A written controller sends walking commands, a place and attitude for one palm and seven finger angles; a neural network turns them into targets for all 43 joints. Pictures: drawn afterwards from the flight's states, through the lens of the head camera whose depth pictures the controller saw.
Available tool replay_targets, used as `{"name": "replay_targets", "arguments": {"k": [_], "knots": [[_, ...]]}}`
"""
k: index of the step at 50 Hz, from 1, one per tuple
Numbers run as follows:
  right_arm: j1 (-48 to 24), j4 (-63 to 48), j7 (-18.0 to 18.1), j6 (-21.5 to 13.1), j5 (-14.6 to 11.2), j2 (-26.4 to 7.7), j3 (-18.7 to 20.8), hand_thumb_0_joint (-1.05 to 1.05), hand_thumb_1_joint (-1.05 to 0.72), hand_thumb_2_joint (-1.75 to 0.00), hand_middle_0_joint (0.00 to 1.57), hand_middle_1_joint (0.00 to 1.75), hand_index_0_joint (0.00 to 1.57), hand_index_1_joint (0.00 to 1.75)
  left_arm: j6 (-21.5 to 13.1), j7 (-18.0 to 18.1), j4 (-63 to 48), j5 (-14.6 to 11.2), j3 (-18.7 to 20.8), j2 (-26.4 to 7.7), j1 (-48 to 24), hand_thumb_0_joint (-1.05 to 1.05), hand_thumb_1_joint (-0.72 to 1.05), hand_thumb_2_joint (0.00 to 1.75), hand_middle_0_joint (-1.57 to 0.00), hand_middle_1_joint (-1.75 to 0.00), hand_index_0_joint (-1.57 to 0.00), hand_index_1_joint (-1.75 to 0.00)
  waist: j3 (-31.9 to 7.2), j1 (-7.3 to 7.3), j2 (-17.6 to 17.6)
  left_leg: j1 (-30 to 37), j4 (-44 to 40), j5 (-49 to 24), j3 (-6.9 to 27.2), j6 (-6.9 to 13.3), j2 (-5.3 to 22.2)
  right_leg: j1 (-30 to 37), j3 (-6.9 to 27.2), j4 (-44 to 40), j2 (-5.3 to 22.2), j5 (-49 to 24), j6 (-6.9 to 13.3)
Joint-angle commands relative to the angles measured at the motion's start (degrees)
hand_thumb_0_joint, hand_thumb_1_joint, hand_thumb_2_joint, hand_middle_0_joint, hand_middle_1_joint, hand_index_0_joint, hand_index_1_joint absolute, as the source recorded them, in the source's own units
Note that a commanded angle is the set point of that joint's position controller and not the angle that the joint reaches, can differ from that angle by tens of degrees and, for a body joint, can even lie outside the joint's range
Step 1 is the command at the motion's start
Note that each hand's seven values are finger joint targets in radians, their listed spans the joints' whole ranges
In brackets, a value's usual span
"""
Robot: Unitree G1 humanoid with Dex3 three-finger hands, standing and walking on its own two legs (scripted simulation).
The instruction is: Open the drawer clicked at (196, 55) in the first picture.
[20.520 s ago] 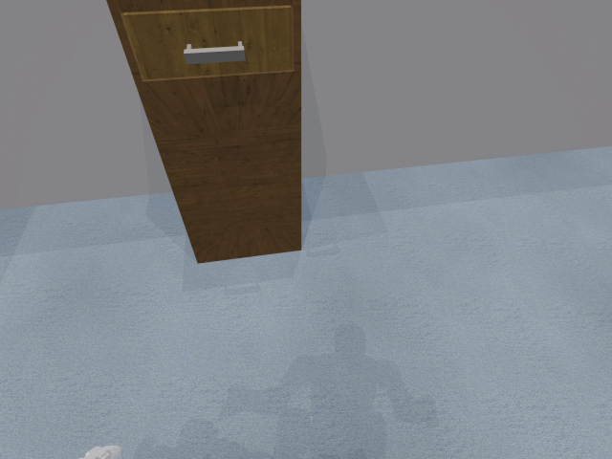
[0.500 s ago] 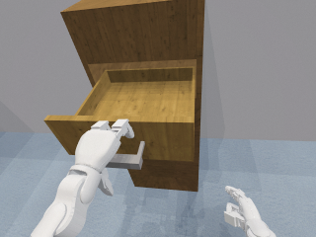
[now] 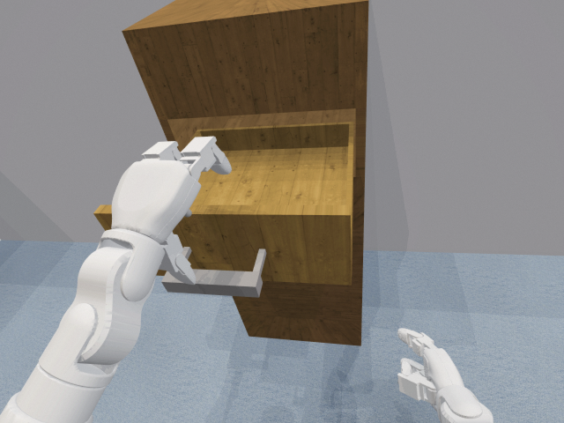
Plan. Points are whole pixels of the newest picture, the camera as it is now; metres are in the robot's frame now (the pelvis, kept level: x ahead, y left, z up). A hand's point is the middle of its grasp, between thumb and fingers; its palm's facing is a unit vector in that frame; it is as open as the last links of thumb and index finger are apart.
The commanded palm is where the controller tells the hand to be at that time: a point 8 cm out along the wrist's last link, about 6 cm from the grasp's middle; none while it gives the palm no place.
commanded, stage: lift the hand off the handle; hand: left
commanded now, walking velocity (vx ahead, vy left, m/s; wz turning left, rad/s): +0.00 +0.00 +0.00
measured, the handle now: (217, 268) +0.30 +0.15 +0.09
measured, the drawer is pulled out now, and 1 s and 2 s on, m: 0.29 0.29 0.29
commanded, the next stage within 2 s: draw the hand back to the body in 0.26 s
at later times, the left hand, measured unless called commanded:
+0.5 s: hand (184, 202) +0.29 +0.15 +0.23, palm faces +0.32 -0.19 -0.93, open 13.8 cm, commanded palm +0.22 +0.17 +0.29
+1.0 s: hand (131, 225) +0.25 +0.20 +0.23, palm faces +0.29 -0.22 -0.93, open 13.8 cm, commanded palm +0.18 +0.22 +0.29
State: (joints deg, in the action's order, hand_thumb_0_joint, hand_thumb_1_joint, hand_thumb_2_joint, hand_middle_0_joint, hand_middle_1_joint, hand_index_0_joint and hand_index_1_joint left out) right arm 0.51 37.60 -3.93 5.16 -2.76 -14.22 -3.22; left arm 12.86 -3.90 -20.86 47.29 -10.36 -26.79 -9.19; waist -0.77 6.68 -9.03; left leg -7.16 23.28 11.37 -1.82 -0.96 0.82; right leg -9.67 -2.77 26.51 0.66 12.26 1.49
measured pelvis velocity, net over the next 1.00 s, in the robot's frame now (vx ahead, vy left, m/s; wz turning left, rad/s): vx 0.01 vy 0.00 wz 0.01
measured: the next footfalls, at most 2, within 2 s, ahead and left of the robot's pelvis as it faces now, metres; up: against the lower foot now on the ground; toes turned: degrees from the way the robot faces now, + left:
none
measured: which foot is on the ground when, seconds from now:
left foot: down 0.00-1.00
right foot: down 0.00-1.00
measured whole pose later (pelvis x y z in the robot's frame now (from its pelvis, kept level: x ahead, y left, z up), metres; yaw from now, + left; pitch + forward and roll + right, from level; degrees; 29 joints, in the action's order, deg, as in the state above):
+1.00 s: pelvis +0.01 +0.00 +0.00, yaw +1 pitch -3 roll +1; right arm 0.8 32.7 -3.2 7.4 -3.1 -16.1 -3.5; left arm 12.9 -7.9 -34.2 32.4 6.9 -33.8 5.6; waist -0.3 6.2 -9.2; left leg -10.0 27.6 14.3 -1.3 -0.9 1.1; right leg -11.7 -3.2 29.7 0.5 14.7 1.5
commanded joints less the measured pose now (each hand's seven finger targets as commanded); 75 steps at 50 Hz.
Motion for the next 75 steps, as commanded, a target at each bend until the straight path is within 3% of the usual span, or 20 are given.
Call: {"name": "replay_targets", "arguments": {"k": [1, 9, 11, 14, 15, 19, 21, 24, 26, 29, 32, 34, 37, 48, 49, 51, 54, 55, 59, 75], "knots": [[-12.9, -11.63, -0.21, -1.57, -0.81, -3.27, 1.19, 0.0, -0.9, -0.9, 0.2, 0.3, 0.2, 0.3, 1.09, 0.09, -4.87, -0.18, 8.52, -7.7, -17.3, 0.0, -0.5, 0.3, -0.3, -1.2, -0.3, -1.2, -5.55, -1.0, 11.23, -3.93, -3.82, -1.39, -1.16, 1.65, -1.06, 2.54, 2.71, -6.53, 0.06, 3.65, -1.35], [-13.48, -14.04, -0.74, -0.14, -1.13, -4.45, 1.54, 0.0, -0.9, -0.9, 0.2, 0.3, 0.2, 0.3, 1.41, -0.7, -11.09, -1.57, 15.02, -15.18, -22.0, 0.0, -0.5, 0.3, -0.3, -1.2, -0.3, -1.2, -11.36, 0.21, 7.58, -4.66, -2.14, -3.55, -1.18, 1.74, -0.81, 6.13, 3.63, -3.02, 0.3, -0.93, -0.64], [-12.69, -14.02, -1.29, 0.0, -1.2, -3.48, 1.29, 0.0, -0.9, -0.9, 0.2, 0.3, 0.2, 0.3, 1.74, -1.12, -8.5, -1.7, 10.81, -9.01, -18.04, 0.0, -0.5, 0.3, -0.3, -1.2, -0.3, -1.2, -9.33, -0.28, 10.19, -4.76, -2.1, -4.87, -1.3, 1.89, -0.92, 4.39, 2.65, -3.37, -0.1, -1.64, -0.85], [-13.28, -14.96, -1.51, -0.07, -1.38, -4.5, 1.95, 0.0, -0.9, -0.9, 0.2, 0.3, 0.2, 0.3, 0.94, -0.94, -15.91, -2.69, 14.0, -13.33, -19.3, 0.0, -0.5, 0.3, -0.3, -1.2, -0.3, -1.2, -13.24, 0.16, 7.84, -3.74, -1.26, -6.34, -1.39, 1.84, -0.87, 6.95, 3.49, -1.98, 0.32, -4.91, -0.57], [-14.04, -15.63, -2.07, -0.42, -1.22, -3.54, 1.44, 0.0, -0.9, -0.9, 0.2, 0.3, 0.2, 0.3, 1.04, -0.92, -16.61, -1.28, 10.29, -9.45, -19.45, 0.0, -0.5, 0.3, -0.3, -1.2, -0.3, -1.2, -14.49, 0.45, 8.28, -3.72, -0.91, -7.83, -1.53, 1.98, -1.56, 6.97, 3.25, -1.63, 0.02, -5.32, -0.51], [-12.55, -14.38, -1.93, 0.33, -1.28, -4.86, 2.11, 0.0, -0.9, -0.9, 0.2, 0.3, 0.2, 0.3, 0.86, 0.13, -16.85, -2.83, 17.22, -15.99, -15.81, 0.0, -0.5, 0.3, -0.3, -1.2, -0.3, -1.2, -11.62, 0.25, 8.51, -4.52, -0.97, -6.95, -1.37, 1.78, -0.68, 6.42, 3.15, -1.63, -0.01, -5.75, -0.51], [-12.3, -14.29, -2.29, 0.41, -1.21, -3.59, 1.64, 0.0, -0.9, -0.9, 0.2, 0.3, 0.2, 0.3, 0.82, 0.4, -14.72, -2.69, 14.08, -11.08, -13.09, 0.0, -0.5, 0.3, -0.3, -1.2, -0.3, -1.2, -10.09, -0.15, 8.89, -4.59, -0.97, -7.34, -1.3, 1.82, -0.94, 4.74, 2.51, -2.07, -0.31, -4.92, -0.58], [-12.65, -14.5, -1.94, 0.3, -1.46, -4.73, 2.01, 0.0, -0.9, -0.9, 0.2, 0.3, 0.2, 0.3, 0.23, 0.74, -18.02, -3.63, 18.47, -16.3, -14.09, 0.0, -0.5, 0.3, -0.3, -1.2, -0.3, -1.2, -11.84, 0.09, 7.26, -4.11, -0.39, -6.52, -1.35, 1.71, -0.79, 5.63, 3.22, -1.69, -0.15, -5.01, -0.64], [-12.12, -14.32, -2.18, 0.18, -1.28, -3.49, 1.79, 0.0, -0.9, -0.9, 0.2, 0.3, 0.2, 0.3, 0.57, 0.51, -15.81, -3.2, 14.18, -10.66, -10.7, 0.0, -0.5, 0.3, -0.3, -1.2, -0.3, -1.2, -10.89, -0.5, 8.68, -3.59, -0.33, -8.05, -1.24, 1.9, -1.11, 4.29, 2.28, -1.88, -0.51, -5.79, -0.77], [-13.08, -15.02, -1.95, -0.22, -1.47, -4.61, 1.95, 0.0, -0.9, -0.9, 0.2, 0.3, 0.2, 0.3, 0.38, 0.28, -21.47, -3.99, 17.96, -15.88, -10.73, 0.0, -0.5, 0.3, -0.3, -1.2, -0.3, -1.2, -13.16, -0.06, 6.43, -3.41, 0.25, -7.53, -1.07, 1.68, -0.96, 6.16, 3.26, -1.14, -0.06, -6.89, -0.67], [-12.81, -15.04, -2.2, 0.34, -1.07, -4.04, 1.6, 0.0, -0.9, -0.9, 0.2, 0.3, 0.2, 0.3, 0.94, -0.14, -20.46, -3.0, 15.86, -12.61, -4.9, 0.0, -0.5, 0.3, -0.3, -1.2, -0.3, -1.2, -11.34, 0.07, 8.69, -3.71, 0.08, -9.03, -1.17, 1.89, -1.38, 5.14, 2.14, -1.32, -0.41, -7.95, -1.0], [-13.11, -15.2, -1.7, 0.04, -1.38, -4.9, 1.79, 0.0, -0.9, -0.9, 0.2, 0.3, 0.2, 0.3, 0.91, 0.21, -23.28, -4.16, 22.02, -19.17, -4.76, 0.0, -0.5, 0.3, -0.3, -1.2, -0.3, -1.2, -12.79, 0.32, 7.0, -3.64, 0.97, -9.13, -1.04, 1.74, -0.76, 6.57, 3.28, -0.69, -0.13, -9.63, -0.81], [-12.45, -14.59, -1.61, 0.86, -0.97, -4.31, 1.11, 0.0, -0.9, -0.9, 0.2, 0.3, 0.2, 0.3, 1.29, -0.41, -18.84, -3.8, 20.54, -16.07, -0.53, 0.0, -0.5, 0.3, -0.3, -1.2, -0.3, -1.2, -7.49, -0.04, 9.45, -5.19, 0.12, -7.52, -1.11, 1.82, -1.16, 3.48, 2.18, -2.01, -0.34, -6.55, -1.34], [-12.74, -15.6, 0.6, -0.17, -0.86, -5.33, 1.21, 0.0, -0.9, -0.9, 0.2, 0.3, 0.2, 0.3, 1.19, -2.47, -22.62, -5.32, 24.8, -21.09, 3.64, 0.0, -0.5, 0.3, -0.3, -1.2, -0.3, -1.2, -9.59, -0.07, 7.14, -4.96, 0.8, -7.0, -0.76, 1.96, -1.68, 4.75, 2.73, -1.93, 0.33, -6.59, -1.87], [-7.56, -19.03, 2.66, -5.78, -0.17, -1.67, 2.04, 0.0, -0.9, -0.9, 0.2, 0.3, 0.2, 0.3, -11.15, 1.95, -37.73, -44.08, 29.41, -4.87, -5.29, 0.0, -0.47, 0.32, -0.3, -1.18, -0.3, -1.18, -7.06, -5.08, 16.2, 2.22, 3.56, -1.74, 0.33, 3.57, -1.01, -0.11, 2.26, -6.78, -0.9, -4.23, -1.03], [-4.33, -13.46, 4.82, -10.03, 1.58, -2.39, 1.31, 0.0, -0.9, -0.9, 0.2, 0.3, 0.2, 0.3, -17.49, 6.37, -22.52, -49.2, 35.3, -4.92, 17.61, 0.0, -0.4, 0.34, -0.29, -1.13, -0.29, -1.13, -1.29, -3.51, 21.76, -0.8, 2.19, 0.57, 0.27, 3.2, 0.07, -1.3, 1.08, -8.76, -0.3, 0.07, -1.65], [-3.18, -10.9, 6.8, -13.44, 2.1, -3.19, 2.25, 0.0, -0.9, -0.9, 0.2, 0.3, 0.2, 0.3, -24.4, 9.65, -30.52, -51.06, 41.0, -11.22, 9.28, 0.0, -0.29, 0.39, -0.29, -1.07, -0.29, -1.07, -3.98, -3.65, 7.16, 2.2, 1.7, 1.76, -0.55, 2.11, -0.19, -0.23, 2.74, -9.86, 1.08, 1.81, -1.17], [-2.4, -11.28, 6.99, -14.24, 2.56, -1.22, 1.72, 0.0, -0.9, -0.9, 0.2, 0.3, 0.2, 0.3, -25.68, 10.01, -29.04, -50.75, 36.94, -4.96, 8.61, 0.0, -0.26, 0.4, -0.28, -1.04, -0.28, -1.04, -5.75, -3.44, 3.61, 2.94, 0.83, 0.83, -0.69, 2.22, -0.83, 1.11, 1.87, -9.36, 0.96, 1.28, -0.94], [-0.53, -9.5, 7.64, -15.36, 2.45, -2.76, 3.0, 0.0, -0.9, -0.9, 0.2, 0.3, 0.2, 0.3, -27.06, 10.62, -22.84, -51.15, 36.46, -4.01, 10.88, 0.0, -0.12, 0.47, -0.27, -0.95, -0.27, -0.95, 0.48, -3.68, 4.54, 1.72, -1.25, -0.39, -0.11, 1.86, 0.0, 1.04, 1.36, -10.26, 0.46, 0.24, -0.74], [1.21, -8.95, 7.48, -15.76, 2.54, -3.28, 4.48, 0.0, -0.9, -0.9, 0.2, 0.3, 0.2, 0.3, -28.15, 11.28, -25.01, -51.87, 42.75, -5.39, 21.64, 0.0, 0.44, 0.7, -0.23, -0.59, -0.23, -0.59, -3.42, -2.91, 5.59, 2.12, -0.8, -11.48, 0.15, 1.25, 1.13, 4.81, -0.11, -6.45, -0.55, -12.67, -0.22]]}}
